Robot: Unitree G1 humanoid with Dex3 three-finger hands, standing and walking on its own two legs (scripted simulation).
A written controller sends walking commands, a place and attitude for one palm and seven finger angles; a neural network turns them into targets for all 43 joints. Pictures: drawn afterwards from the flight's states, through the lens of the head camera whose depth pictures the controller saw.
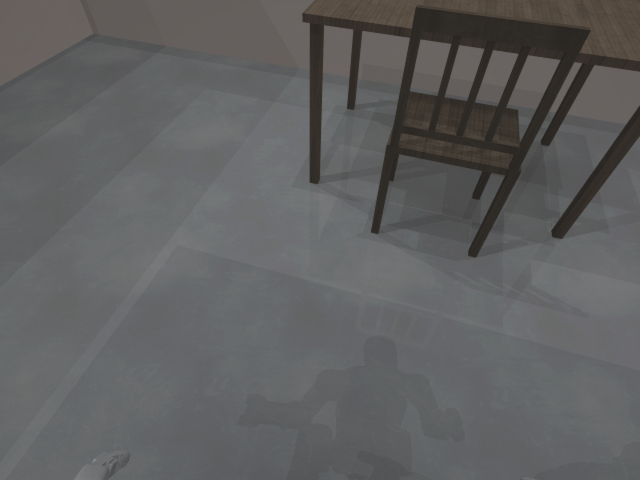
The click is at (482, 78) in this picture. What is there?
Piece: chair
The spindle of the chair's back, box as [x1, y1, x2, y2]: [456, 41, 495, 136]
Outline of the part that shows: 495,42 487,41 456,135 462,136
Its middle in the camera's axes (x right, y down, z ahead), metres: +0.45 -0.43 +1.13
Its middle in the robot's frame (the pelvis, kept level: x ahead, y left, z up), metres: +1.14 -0.40 -0.08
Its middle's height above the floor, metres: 0.68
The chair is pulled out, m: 0.00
